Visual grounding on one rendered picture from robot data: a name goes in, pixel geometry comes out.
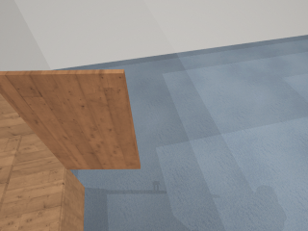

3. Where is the cupboard door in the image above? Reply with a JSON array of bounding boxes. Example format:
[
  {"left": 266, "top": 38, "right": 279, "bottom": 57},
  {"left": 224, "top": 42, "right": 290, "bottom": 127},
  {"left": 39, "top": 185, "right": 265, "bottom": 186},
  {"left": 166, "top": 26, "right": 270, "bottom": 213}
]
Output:
[{"left": 0, "top": 69, "right": 141, "bottom": 170}]

